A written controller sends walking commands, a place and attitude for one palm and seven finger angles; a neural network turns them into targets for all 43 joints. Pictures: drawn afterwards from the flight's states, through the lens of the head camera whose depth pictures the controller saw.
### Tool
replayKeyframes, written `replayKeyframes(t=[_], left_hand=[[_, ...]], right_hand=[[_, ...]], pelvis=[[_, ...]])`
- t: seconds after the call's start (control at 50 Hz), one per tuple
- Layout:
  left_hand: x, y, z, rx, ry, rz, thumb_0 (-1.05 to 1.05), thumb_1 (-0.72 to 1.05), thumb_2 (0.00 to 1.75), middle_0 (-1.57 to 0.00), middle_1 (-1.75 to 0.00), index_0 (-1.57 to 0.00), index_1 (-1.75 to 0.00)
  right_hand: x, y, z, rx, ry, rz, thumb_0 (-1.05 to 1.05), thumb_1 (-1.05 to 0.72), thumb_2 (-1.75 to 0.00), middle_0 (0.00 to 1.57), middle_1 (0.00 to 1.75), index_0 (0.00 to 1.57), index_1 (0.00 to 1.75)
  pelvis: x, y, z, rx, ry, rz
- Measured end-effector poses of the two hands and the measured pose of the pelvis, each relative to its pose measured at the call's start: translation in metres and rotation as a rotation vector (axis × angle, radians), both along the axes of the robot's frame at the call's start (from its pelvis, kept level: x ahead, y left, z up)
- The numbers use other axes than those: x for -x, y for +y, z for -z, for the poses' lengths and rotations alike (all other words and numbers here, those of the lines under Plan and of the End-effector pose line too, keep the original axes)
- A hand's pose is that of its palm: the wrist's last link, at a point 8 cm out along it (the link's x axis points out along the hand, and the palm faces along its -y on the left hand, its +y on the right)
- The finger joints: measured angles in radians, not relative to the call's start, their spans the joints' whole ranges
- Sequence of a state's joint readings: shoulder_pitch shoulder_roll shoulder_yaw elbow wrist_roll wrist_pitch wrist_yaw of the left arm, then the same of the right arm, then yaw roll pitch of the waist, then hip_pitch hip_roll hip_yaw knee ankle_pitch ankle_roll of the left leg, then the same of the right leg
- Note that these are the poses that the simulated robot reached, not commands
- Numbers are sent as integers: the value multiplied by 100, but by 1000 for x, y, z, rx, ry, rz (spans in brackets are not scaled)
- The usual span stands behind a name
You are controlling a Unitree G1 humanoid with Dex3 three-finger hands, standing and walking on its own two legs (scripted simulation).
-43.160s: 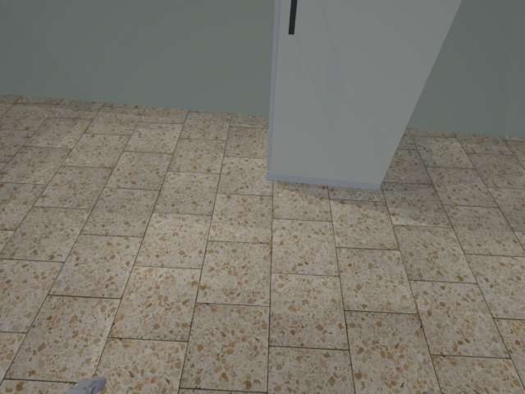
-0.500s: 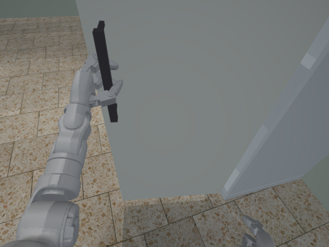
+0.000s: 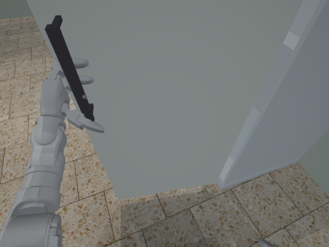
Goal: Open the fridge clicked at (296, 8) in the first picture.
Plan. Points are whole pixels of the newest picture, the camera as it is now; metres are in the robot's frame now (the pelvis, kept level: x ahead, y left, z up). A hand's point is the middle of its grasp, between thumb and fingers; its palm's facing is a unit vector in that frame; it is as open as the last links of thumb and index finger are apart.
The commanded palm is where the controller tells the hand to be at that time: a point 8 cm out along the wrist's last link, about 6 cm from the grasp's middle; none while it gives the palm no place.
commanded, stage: slip the hand off the handle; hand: left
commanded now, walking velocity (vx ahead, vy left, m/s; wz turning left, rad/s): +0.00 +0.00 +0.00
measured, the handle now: (76, 78) +0.44 +0.22 +0.19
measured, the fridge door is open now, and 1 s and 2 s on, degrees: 80 77 77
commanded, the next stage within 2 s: draw the hand back to the body in 1.32 s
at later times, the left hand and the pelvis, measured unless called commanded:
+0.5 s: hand (49, 106) +0.37 +0.27 +0.17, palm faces +0.14 -0.97 -0.18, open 14.7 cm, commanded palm +0.35 +0.31 +0.17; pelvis +0.04 +0.03 +0.00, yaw +1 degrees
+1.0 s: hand (42, 128) +0.32 +0.26 +0.16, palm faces +0.15 -0.97 -0.17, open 14.7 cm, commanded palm +0.29 +0.31 +0.17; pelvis +0.02 +0.02 +0.00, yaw +1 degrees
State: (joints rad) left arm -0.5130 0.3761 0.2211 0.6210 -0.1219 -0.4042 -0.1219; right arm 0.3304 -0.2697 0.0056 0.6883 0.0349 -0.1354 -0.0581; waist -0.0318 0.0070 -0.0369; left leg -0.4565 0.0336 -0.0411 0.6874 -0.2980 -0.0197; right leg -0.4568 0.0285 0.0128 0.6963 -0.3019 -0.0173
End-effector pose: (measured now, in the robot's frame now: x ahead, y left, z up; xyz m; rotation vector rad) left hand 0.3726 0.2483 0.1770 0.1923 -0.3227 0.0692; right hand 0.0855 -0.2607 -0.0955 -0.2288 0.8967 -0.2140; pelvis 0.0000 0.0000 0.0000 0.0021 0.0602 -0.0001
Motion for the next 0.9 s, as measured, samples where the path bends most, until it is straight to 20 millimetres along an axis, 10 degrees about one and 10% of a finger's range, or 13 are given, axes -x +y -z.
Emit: replayKeyframes(t=[0.22, 0.4, 0.68, 0.9], left_hand=[[-13, 21, 8, 5, 28, -7, -1, -56, 20, -35, -117, -24, -116], [19, 67, 8, 5, 3, -84, -1, -56, 20, -28, -116, -25, -116], [19, 80, 9, 24, 46, -36, -1, -56, 20, -26, -115, -25, -116], [61, 65, 15, 18, 40, -9, -1, -56, 20, -26, -115, -25, -116]], right_hand=[[-79, 24, -17, -6, -110, -59, 1, -91, -90, 21, 30, 20, 30], [-107, 47, -21, -17, -132, -112, 1, -90, -90, 21, 30, 20, 30], [-98, 67, -18, -13, -139, -126, 1, -90, -90, 21, 30, 20, 30], [-76, 58, -14, -30, -140, -113, 2, -90, -90, 21, 30, 20, 30]], pelvis=[[-28, 12, -2, 0, 36, 9], [-44, 25, -1, 13, 36, 1], [-31, 34, 2, 23, 22, -16], [-24, 31, 3, 17, -5, -6]])
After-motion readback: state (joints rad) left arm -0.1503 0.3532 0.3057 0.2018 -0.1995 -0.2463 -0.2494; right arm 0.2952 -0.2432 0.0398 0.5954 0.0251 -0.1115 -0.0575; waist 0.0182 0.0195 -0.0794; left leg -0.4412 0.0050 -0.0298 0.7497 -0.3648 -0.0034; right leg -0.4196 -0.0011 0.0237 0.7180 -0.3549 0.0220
